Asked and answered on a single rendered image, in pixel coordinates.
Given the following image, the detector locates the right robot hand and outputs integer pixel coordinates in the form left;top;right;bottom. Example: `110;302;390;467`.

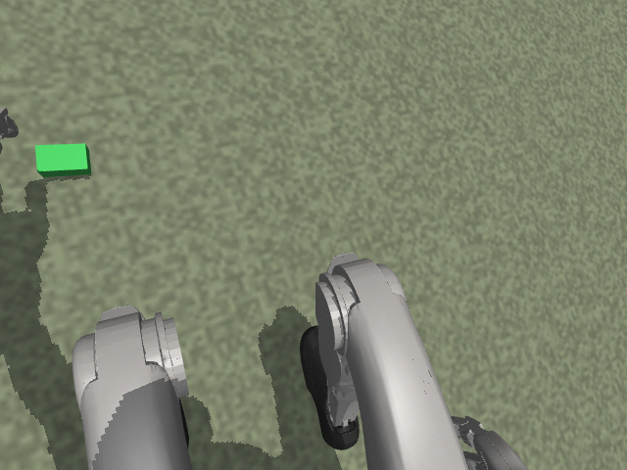
451;416;528;470

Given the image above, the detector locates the left robot hand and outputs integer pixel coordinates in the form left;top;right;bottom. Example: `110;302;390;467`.
0;108;19;154

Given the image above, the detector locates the right robot foot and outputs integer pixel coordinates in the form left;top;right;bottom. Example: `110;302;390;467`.
300;325;360;450

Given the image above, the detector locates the small box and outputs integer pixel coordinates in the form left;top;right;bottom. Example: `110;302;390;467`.
35;144;91;177

